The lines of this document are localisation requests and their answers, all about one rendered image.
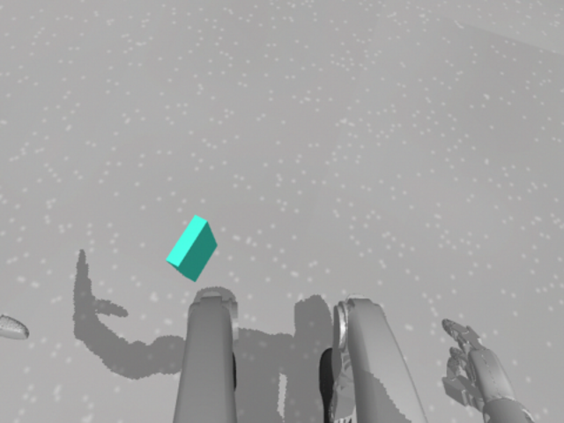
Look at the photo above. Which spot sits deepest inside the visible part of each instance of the carton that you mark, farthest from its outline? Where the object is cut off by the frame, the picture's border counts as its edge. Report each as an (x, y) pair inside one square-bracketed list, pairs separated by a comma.
[(194, 249)]

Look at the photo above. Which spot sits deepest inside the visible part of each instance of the left robot hand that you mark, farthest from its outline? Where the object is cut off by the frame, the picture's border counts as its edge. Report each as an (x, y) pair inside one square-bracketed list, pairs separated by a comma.
[(11, 328)]

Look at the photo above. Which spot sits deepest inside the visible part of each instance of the right robot hand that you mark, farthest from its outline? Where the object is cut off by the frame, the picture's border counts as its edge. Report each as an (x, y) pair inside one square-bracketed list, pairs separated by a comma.
[(482, 367)]

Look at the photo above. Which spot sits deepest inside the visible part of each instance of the right robot arm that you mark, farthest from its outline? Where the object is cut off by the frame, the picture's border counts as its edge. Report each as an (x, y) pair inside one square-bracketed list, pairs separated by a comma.
[(506, 411)]

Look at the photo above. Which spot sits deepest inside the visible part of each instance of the right robot foot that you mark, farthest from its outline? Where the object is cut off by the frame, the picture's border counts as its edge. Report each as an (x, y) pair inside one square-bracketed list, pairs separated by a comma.
[(326, 382)]

